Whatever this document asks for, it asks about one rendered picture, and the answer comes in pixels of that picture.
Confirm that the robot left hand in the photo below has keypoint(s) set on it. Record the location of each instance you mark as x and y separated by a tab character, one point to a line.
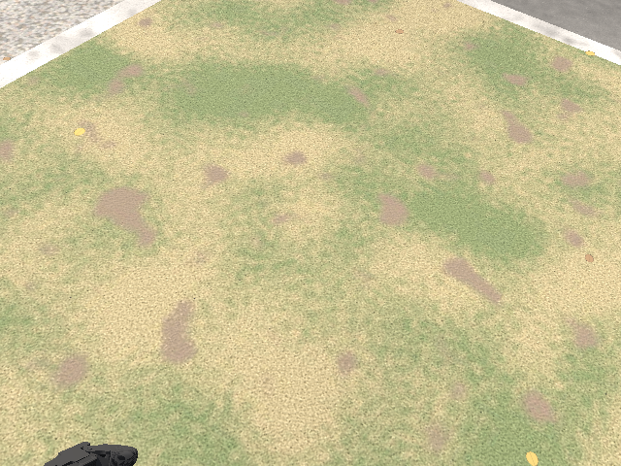
84	454

